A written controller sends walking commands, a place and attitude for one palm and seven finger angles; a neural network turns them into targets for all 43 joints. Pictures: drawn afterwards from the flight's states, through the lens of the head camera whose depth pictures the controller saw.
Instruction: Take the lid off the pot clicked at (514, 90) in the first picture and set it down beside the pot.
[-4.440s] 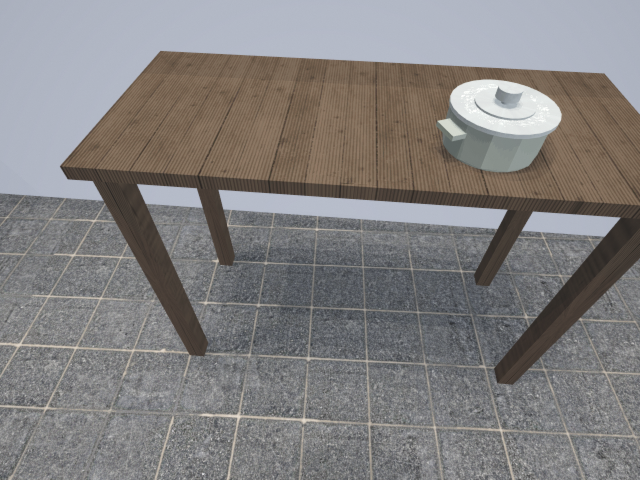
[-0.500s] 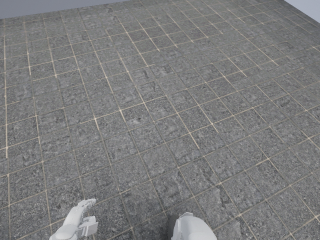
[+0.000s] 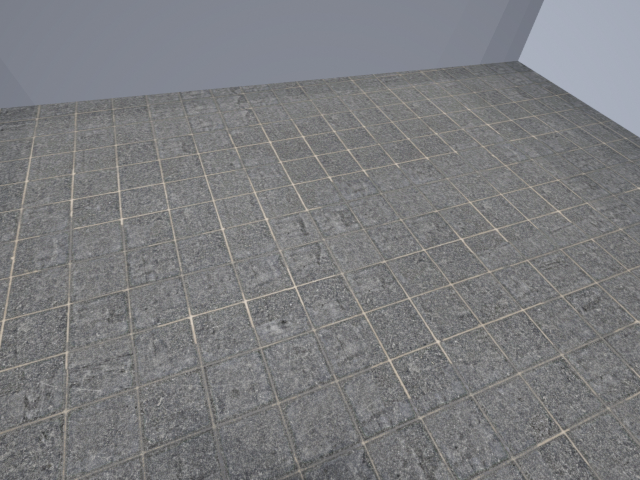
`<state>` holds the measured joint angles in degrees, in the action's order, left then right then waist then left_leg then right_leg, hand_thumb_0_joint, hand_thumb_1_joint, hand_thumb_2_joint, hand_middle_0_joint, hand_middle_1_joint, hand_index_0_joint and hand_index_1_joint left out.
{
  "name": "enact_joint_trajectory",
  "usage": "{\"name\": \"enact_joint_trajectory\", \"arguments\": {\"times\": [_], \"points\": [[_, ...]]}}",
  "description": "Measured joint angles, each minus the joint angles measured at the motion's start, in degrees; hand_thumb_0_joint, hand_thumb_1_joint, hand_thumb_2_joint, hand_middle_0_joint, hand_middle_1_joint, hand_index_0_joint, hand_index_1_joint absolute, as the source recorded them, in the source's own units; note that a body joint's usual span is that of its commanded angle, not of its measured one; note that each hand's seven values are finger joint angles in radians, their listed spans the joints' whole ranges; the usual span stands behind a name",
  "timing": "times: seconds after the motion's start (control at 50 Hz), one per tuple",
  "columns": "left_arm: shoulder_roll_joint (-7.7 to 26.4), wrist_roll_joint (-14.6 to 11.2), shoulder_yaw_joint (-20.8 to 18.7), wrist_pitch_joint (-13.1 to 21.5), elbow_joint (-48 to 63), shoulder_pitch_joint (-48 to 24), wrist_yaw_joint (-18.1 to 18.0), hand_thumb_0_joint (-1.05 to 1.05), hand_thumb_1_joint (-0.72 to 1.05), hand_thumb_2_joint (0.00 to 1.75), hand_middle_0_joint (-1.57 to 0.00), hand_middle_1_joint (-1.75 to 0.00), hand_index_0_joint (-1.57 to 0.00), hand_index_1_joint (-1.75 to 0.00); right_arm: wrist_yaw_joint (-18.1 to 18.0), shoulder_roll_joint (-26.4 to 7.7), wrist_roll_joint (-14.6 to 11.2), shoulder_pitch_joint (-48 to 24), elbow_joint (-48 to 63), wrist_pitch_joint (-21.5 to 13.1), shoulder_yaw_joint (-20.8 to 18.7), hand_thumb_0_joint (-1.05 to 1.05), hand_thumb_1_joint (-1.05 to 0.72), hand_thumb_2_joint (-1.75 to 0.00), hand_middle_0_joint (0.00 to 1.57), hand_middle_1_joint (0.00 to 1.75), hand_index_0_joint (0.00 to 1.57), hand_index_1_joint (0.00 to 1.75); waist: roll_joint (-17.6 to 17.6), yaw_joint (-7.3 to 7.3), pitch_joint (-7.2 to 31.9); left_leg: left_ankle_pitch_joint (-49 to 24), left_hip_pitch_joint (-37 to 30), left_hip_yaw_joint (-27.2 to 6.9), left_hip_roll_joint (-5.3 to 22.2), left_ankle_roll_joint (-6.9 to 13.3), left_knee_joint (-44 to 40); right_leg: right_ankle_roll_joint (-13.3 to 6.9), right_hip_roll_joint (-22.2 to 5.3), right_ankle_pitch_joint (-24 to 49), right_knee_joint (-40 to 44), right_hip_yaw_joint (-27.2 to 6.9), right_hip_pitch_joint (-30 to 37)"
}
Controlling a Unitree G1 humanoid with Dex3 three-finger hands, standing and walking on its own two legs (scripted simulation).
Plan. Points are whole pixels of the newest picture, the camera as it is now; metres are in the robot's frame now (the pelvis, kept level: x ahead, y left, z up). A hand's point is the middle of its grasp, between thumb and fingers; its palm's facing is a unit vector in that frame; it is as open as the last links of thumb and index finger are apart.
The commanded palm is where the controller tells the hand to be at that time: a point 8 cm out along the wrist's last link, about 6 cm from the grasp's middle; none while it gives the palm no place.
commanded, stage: turn to face it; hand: left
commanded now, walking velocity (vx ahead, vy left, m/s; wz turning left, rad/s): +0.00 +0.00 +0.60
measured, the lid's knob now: out of the picture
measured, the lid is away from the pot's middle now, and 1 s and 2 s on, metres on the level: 0.00 0.00 0.00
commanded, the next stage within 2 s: none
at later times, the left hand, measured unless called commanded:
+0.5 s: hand out of the picture +0.05 +0.17 -0.14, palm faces +0.30 -0.91 -0.30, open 7.4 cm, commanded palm none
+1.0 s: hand out of the picture -0.06 +0.19 -0.15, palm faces +0.59 -0.76 -0.27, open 7.4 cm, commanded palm none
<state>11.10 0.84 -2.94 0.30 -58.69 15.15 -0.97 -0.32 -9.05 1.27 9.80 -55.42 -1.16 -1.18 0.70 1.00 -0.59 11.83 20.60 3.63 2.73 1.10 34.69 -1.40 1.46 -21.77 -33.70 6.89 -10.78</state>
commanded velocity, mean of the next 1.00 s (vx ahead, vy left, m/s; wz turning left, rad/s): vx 0.00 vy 0.00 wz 0.60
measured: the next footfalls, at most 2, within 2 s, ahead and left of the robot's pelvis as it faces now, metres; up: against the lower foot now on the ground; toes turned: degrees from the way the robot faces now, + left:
right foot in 0.38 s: +0.09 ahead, -0.16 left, +0.00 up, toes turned +10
left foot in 0.78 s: -0.01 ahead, +0.08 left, +0.00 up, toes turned +34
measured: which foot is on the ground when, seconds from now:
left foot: down 0.00-0.38, up 0.40-0.76, down 0.78-1.00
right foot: up 0.00-0.36, down 0.38-0.78, up 0.80-1.00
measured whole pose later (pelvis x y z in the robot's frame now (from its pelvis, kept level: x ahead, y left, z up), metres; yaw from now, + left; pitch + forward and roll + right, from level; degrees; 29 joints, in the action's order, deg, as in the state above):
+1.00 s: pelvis +0.00 -0.04 +0.01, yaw +35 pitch +0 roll -1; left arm 15.9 1.0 -4.9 -3.9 -51.2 10.9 -0.5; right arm 0.2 -12.7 1.3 8.7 -50.2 1.9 -2.9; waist 1.5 0.5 -4.7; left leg 14.4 16.1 -1.2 -0.4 1.1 30.4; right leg 5.9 -5.2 -24.1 -59.2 1.6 -28.2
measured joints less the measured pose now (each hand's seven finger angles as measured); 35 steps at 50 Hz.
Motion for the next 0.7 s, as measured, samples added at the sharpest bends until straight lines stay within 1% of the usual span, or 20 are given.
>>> {"name": "enact_joint_trajectory", "arguments": {"times": [0.04,0.06,0.1,0.12,0.16,0.22,0.28,0.32,0.36,0.38,0.4,0.42,0.44,0.48,0.52,0.54,0.58,0.64,0.7], "points": [[0.1,0.1,-0.2,-0.9,-0.2,-0.1,-0.3,0.00,0.91,0.90,-0.20,-0.30,-0.20,-0.30,-0.1,0.7,0.3,0.2,-0.2,0.7,0.4,0.00,-0.91,-0.90,0.20,0.30,0.20,0.30,1.0,0.44,-0.4,1.4,-0.2,-0.1,-1.4,1.2,0.2,2.0,-1.1,-6.6,-8.8,-1.3,-3.4],[0.0,0.2,-0.3,-1.3,-0.3,-0.3,-0.3,0.01,0.91,0.90,-0.20,-0.30,-0.20,-0.30,-0.2,0.9,0.3,0.3,-0.2,1.0,0.5,0.00,-0.91,-0.90,0.20,0.30,0.20,0.30,1.1,0.37,-0.7,1.2,-0.4,-0.4,-1.9,1.4,-0.5,2.6,-1.4,-8.0,-13.7,-2.1,-5.5],[0.0,0.3,-0.6,-1.8,-0.2,-0.6,-0.1,0.01,0.91,0.90,-0.20,-0.30,-0.20,-0.30,-0.7,1.0,0.1,0.5,0.1,1.4,0.0,0.00,-0.92,-0.90,0.20,0.30,0.20,0.30,1.0,0.21,-1.2,-0.1,-0.9,-1.1,-2.7,1.4,-2.7,3.5,-2.2,-7.3,-21.1,-3.6,-9.5],[0.0,0.3,-0.8,-1.9,0.1,-0.7,0.0,0.01,0.91,0.90,-0.20,-0.30,-0.20,-0.30,-0.7,0.8,0.0,0.6,0.3,1.6,-0.3,-0.01,-0.93,-0.90,0.20,0.30,0.20,0.30,0.9,0.12,-1.3,-0.8,-1.1,-1.5,-3.0,1.5,-3.8,3.9,-2.7,-6.4,-23.0,-4.2,-11.0],[0.0,0.3,-1.1,-2.2,0.7,-0.9,0.1,0.01,0.91,0.90,-0.20,-0.30,-0.20,-0.30,-0.6,0.1,0.0,0.8,0.5,1.9,-0.6,-0.01,-0.93,-0.90,0.20,0.30,0.20,0.30,0.5,-0.14,-1.6,-1.8,-1.4,-2.3,-3.4,1.5,-5.6,4.6,-3.5,-4.8,-23.9,-5.1,-13.0],[0.3,0.3,-1.5,-2.6,1.9,-1.3,0.1,0.01,0.91,0.90,-0.20,-0.30,-0.20,-0.30,-0.3,-1.1,0.0,1.3,0.8,2.4,-1.3,-0.01,-0.93,-0.90,0.20,0.30,0.20,0.30,-0.2,-0.72,-1.8,-2.8,-1.3,-4.0,-3.6,1.0,-7.1,5.3,-4.2,-3.8,-21.5,-6.1,-13.9],[0.7,0.2,-1.7,-2.8,3.1,-2.2,0.0,0.01,0.91,0.90,-0.20,-0.30,-0.20,-0.30,-0.2,-2.2,0.1,1.8,1.1,2.8,-2.1,0.00,-0.92,-0.90,0.20,0.30,0.20,0.30,-1.2,-1.57,-2.0,-3.2,-0.7,-6.1,-3.7,0.2,-7.2,5.5,-3.9,-3.8,-16.6,-6.6,-12.9],[0.9,0.0,-1.7,-2.7,4.0,-3.1,-0.1,0.01,0.91,0.90,-0.20,-0.30,-0.20,-0.30,-0.1,-2.9,0.2,2.2,1.3,3.1,-2.7,0.00,-0.92,-0.90,0.20,0.30,0.20,0.30,-2.0,-2.12,-2.2,-3.2,0.0,-7.8,-3.8,-0.5,-6.5,5.4,-3.3,-3.3,-12.0,-6.6,-11.2],[1.1,-0.2,-1.7,-2.2,5.2,-3.7,-0.1,0.01,0.91,0.90,-0.20,-0.30,-0.20,-0.30,-0.1,-3.7,0.0,2.7,1.5,3.7,-3.3,0.00,-0.92,-0.90,0.20,0.30,0.20,0.30,-2.8,-2.40,-2.1,-2.8,1.1,-9.6,-4.1,-1.5,-5.0,5.2,-2.6,0.3,-4.6,-6.2,-8.0],[1.4,-0.1,-1.5,-1.8,6.1,-3.5,-0.2,0.01,0.91,0.90,-0.20,-0.30,-0.20,-0.30,0.0,-4.0,-0.2,3.2,1.7,4.0,-3.6,0.00,-0.91,-0.90,0.20,0.30,0.20,0.30,-2.5,-2.29,-1.6,-2.2,2.1,-10.1,-4.6,-2.0,-3.3,4.4,-2.8,2.5,0.8,-6.0,-5.9],[1.3,0.2,-1.5,-1.3,6.5,-3.7,-0.3,0.01,0.91,0.90,-0.20,-0.30,-0.20,-0.30,0.1,-4.4,-0.3,3.1,1.7,4.4,-4.0,0.00,-0.91,-0.90,0.20,0.30,0.20,0.30,-2.7,-1.98,-1.8,2.5,3.7,-10.1,-4.8,-2.5,0.6,3.0,-2.8,4.8,1.4,-5.6,-5.8],[1.1,0.4,-1.2,-1.2,6.8,-4.0,-0.4,0.01,0.91,0.90,-0.20,-0.30,-0.20,-0.30,0.1,-4.8,-0.2,3.1,1.6,4.8,-4.4,0.00,-0.91,-0.90,0.20,0.30,0.20,0.30,-3.1,-2.02,-2.0,7.8,5.7,-9.5,-4.9,-2.8,6.3,2.0,-3.1,5.0,0.5,-4.6,-5.8],[0.8,0.5,-1.0,-1.2,7.1,-4.0,-0.4,0.01,0.91,0.90,-0.20,-0.30,-0.20,-0.30,0.1,-5.2,-0.1,3.1,1.5,5.2,-4.7,0.00,-0.91,-0.90,0.20,0.30,0.20,0.30,-3.3,-2.05,-2.0,11.0,7.7,-8.5,-5.0,-2.9,12.7,1.5,-3.5,4.6,0.1,-3.7,-5.4],[0.3,0.6,-0.7,-1.3,7.5,-3.7,-0.5,0.01,0.91,0.90,-0.20,-0.30,-0.20,-0.30,0.5,-5.8,0.1,2.8,1.4,5.7,-5.0,0.01,-0.91,-0.90,0.20,0.30,0.20,0.30,-3.1,-2.15,-2.0,12.4,10.9,-6.2,-4.3,-3.4,23.9,1.2,-4.5,4.2,0.9,-2.3,-4.2],[0.1,0.7,-0.4,-1.4,7.5,-3.5,-0.6,0.01,0.90,0.90,-0.20,-0.30,-0.20,-0.30,0.9,-6.0,0.2,2.3,1.8,5.6,-5.0,0.01,-0.91,-0.90,0.20,0.30,0.19,0.30,-2.4,-2.43,-2.3,11.6,12.0,-4.0,-3.0,-4.2,29.6,1.1,-5.6,4.3,1.9,-1.0,-3.0],[0.1,0.8,-0.2,-1.4,7.5,-3.5,-0.5,0.01,0.90,0.90,-0.20,-0.30,-0.20,-0.30,1.1,-5.9,0.1,2.1,2.1,5.5,-4.9,0.01,-0.91,-0.90,0.20,0.30,0.19,0.30,-1.9,-2.51,-2.6,11.6,11.7,-3.1,-2.4,-4.6,30.2,1.1,-6.2,4.4,2.3,-0.4,-2.5],[0.0,0.9,0.2,-1.3,7.6,-3.4,-0.4,0.01,0.90,0.90,-0.20,-0.30,-0.20,-0.30,1.3,-5.7,0.0,1.4,2.5,5.5,-4.7,0.01,-0.91,-0.90,0.19,0.30,0.19,0.30,-0.9,-2.43,-3.1,11.8,10.4,-1.8,-1.4,-5.1,28.8,1.1,-7.4,4.4,2.6,0.8,-1.9],[-0.1,0.9,0.7,-1.2,7.8,-3.1,-0.1,0.01,0.90,0.90,-0.21,-0.30,-0.20,-0.30,1.6,-5.5,-0.1,0.0,3.0,5.6,-4.3,0.01,-0.91,-0.90,0.19,0.30,0.19,0.30,-0.1,-1.83,-3.8,12.3,7.3,-0.6,-0.5,-5.3,23.3,1.5,-8.8,4.1,2.4,2.7,-1.9],[0.1,1.0,0.6,-1.4,7.8,-2.7,0.2,0.00,0.90,0.90,-0.21,-0.30,-0.20,-0.30,1.7,-5.2,-0.4,-1.7,3.7,5.3,-3.7,0.01,-0.91,-0.90,0.19,0.30,0.19,0.30,0.8,-0.94,-4.6,13.2,3.4,0.6,-0.4,-5.0,15.8,2.1,-10.1,3.4,1.1,4.7,-2.5]]}}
